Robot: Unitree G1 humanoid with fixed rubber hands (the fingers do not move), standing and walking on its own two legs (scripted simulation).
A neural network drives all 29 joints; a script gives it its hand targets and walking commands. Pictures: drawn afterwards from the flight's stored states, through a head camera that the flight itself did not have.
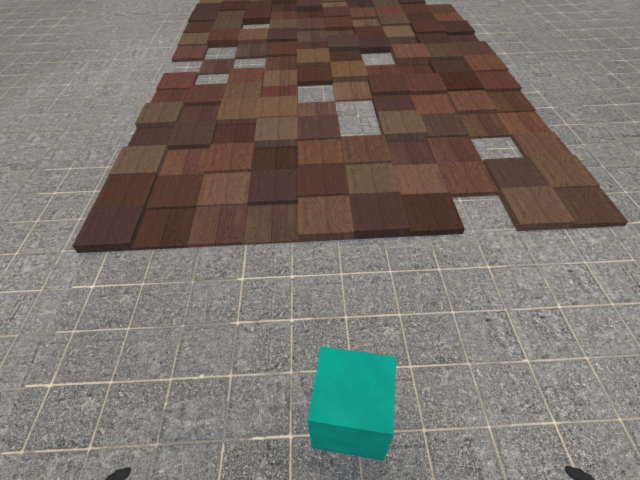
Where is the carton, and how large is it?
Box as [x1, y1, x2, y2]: [308, 346, 395, 460]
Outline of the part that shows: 321,346 308,416 308,424 312,447 383,460 393,434 395,357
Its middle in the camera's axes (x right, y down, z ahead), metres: +0.09 +0.47 +1.10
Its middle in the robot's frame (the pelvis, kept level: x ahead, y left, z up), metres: +0.45 -0.04 -0.66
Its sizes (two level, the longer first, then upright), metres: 0.210 0.200 0.250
